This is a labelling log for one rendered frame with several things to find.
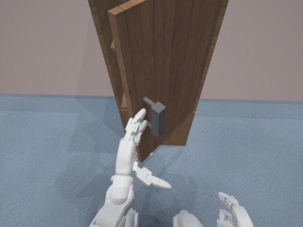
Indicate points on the left robot hand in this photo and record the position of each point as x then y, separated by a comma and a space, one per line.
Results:
126, 153

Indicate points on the right robot hand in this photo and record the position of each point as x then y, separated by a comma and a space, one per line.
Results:
239, 216

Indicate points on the left robot thigh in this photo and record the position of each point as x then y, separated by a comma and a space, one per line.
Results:
132, 219

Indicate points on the robot right shin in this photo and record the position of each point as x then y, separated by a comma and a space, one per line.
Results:
183, 211

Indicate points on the left robot forearm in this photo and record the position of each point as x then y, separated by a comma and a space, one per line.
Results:
119, 199

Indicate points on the cupboard door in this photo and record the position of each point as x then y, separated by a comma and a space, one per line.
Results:
162, 48

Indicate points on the handle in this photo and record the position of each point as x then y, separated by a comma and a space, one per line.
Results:
158, 117

